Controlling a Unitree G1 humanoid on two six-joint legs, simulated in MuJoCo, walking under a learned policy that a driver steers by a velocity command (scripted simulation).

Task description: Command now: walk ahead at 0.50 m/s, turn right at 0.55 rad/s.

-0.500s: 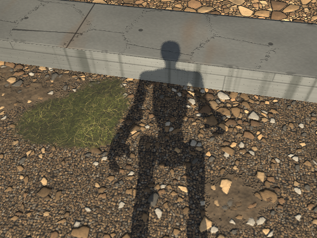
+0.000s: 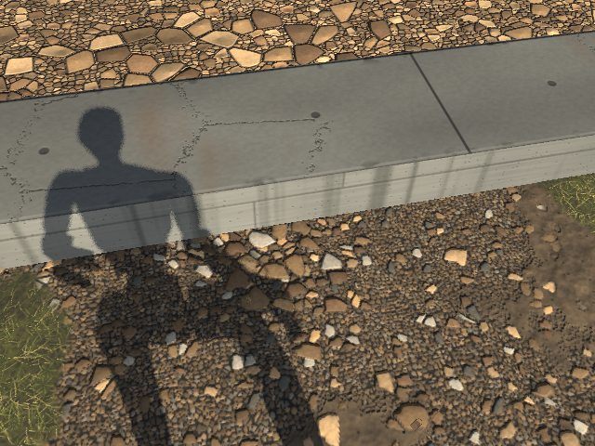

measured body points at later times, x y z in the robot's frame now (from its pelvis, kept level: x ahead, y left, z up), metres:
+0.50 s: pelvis +0.27 -0.08 +0.00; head +0.29 -0.09 +0.45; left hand +0.40 +0.18 -0.10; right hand +0.38 -0.37 -0.11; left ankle +0.45 +0.08 -0.67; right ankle +0.23 -0.14 -0.74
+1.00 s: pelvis +0.57 -0.05 +0.00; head +0.61 -0.03 +0.45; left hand +0.72 +0.24 -0.09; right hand +0.69 -0.32 -0.10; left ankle +0.56 +0.02 -0.74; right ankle +0.68 -0.22 -0.68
